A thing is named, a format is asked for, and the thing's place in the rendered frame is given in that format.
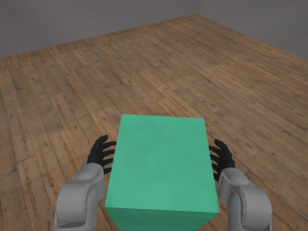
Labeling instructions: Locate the left robot hand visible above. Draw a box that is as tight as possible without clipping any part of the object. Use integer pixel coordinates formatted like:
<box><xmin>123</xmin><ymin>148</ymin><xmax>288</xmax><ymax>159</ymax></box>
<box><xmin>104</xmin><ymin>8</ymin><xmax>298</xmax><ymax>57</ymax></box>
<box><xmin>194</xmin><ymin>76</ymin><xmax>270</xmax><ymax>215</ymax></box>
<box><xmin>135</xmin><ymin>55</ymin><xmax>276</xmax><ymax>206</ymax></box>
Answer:
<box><xmin>87</xmin><ymin>135</ymin><xmax>116</xmax><ymax>174</ymax></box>

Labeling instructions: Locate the right robot forearm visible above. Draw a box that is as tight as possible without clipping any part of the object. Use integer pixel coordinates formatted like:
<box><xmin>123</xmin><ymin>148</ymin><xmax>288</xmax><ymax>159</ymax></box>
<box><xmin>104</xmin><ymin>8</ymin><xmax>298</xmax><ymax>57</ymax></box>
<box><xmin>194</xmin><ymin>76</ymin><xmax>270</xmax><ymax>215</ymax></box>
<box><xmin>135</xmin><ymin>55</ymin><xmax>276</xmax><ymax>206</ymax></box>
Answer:
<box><xmin>218</xmin><ymin>167</ymin><xmax>272</xmax><ymax>231</ymax></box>

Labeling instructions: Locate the carton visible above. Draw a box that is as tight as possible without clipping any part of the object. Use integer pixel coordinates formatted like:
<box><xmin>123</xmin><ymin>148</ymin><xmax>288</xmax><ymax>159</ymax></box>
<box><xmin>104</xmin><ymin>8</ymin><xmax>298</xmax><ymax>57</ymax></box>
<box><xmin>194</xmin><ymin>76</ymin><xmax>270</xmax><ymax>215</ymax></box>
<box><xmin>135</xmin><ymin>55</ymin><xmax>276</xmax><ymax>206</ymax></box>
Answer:
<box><xmin>104</xmin><ymin>114</ymin><xmax>219</xmax><ymax>231</ymax></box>

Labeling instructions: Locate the right robot hand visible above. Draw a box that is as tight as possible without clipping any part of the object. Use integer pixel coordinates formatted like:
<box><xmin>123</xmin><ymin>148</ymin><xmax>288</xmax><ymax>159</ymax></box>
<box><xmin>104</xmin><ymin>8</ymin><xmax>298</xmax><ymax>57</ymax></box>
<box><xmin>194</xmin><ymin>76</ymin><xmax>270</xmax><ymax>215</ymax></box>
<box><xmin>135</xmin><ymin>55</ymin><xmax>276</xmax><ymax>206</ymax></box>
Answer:
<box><xmin>208</xmin><ymin>139</ymin><xmax>236</xmax><ymax>181</ymax></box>

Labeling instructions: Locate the left robot forearm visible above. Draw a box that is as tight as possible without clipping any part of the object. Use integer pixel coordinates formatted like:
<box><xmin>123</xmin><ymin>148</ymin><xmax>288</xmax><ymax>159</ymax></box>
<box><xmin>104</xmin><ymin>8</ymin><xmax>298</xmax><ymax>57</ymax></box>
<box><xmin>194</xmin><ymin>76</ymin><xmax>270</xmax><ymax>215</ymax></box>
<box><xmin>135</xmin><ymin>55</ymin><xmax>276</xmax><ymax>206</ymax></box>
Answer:
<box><xmin>54</xmin><ymin>163</ymin><xmax>106</xmax><ymax>231</ymax></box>

